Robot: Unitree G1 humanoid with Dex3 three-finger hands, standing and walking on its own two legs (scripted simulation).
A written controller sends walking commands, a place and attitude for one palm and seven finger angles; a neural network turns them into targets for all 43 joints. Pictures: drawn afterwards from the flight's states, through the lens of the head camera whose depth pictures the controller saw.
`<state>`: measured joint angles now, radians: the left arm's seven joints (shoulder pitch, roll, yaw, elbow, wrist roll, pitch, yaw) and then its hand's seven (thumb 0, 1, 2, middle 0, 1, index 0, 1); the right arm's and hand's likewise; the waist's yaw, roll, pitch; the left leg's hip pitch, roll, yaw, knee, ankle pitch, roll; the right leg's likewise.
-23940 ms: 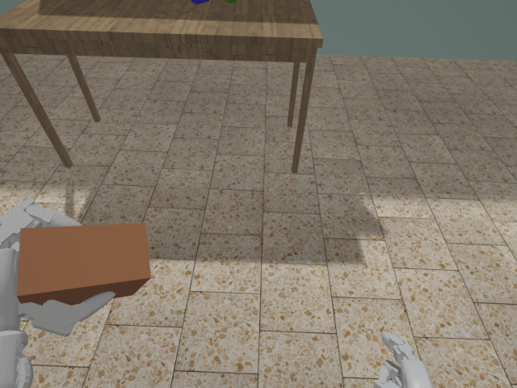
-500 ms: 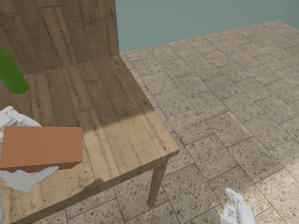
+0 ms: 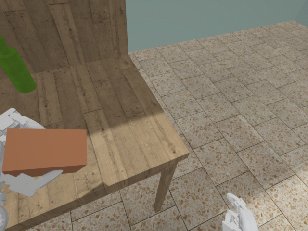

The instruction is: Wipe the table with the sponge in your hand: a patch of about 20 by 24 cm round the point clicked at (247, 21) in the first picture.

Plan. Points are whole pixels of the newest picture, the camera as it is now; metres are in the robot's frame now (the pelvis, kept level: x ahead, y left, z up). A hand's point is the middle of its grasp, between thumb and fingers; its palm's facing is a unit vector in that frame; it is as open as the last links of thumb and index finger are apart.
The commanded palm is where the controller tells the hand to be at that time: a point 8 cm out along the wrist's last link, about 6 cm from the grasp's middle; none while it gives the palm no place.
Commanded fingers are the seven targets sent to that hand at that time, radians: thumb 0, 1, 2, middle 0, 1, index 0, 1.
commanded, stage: shuffle to correct the standing spot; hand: left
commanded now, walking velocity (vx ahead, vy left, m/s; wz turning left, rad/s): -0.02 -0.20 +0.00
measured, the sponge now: (59, 153) +0.23 +0.21 +0.14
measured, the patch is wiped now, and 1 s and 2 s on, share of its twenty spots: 0.00 0.00 0.00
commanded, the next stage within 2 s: none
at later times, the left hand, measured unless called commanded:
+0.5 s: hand (33, 155) +0.22 +0.24 +0.16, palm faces +0.34 -0.87 -0.36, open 10.2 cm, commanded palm +0.16 +0.28 +0.18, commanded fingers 0.00 0.10 1.30 -1.20 -1.60 -1.20 -1.60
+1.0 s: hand (36, 153) +0.22 +0.23 +0.16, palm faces +0.33 -0.86 -0.38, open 10.2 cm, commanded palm +0.16 +0.27 +0.18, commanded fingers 0.00 0.10 1.30 -1.20 -1.60 -1.20 -1.60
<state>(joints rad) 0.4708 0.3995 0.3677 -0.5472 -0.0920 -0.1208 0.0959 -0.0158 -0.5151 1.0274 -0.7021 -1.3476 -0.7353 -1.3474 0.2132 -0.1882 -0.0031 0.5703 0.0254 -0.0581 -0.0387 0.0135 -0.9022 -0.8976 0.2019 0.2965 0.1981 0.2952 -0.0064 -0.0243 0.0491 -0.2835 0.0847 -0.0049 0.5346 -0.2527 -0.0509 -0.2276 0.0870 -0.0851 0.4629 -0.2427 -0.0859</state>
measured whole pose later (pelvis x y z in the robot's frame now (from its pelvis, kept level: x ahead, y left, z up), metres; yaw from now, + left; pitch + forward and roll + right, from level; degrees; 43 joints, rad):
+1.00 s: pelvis +0.00 -0.01 +0.00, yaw +1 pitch +0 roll -1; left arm 0.49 0.40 0.36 -0.55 -0.10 -0.11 0.10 -0.02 -0.52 1.03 -0.70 -1.35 -0.73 -1.35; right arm 0.21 -0.20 -0.01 0.57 0.03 -0.04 -0.04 0.01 -0.90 -0.90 0.20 0.30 0.20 0.30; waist -0.01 -0.01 0.04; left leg -0.28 0.09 -0.02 0.54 -0.26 -0.06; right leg -0.22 0.09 -0.10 0.47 -0.26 -0.10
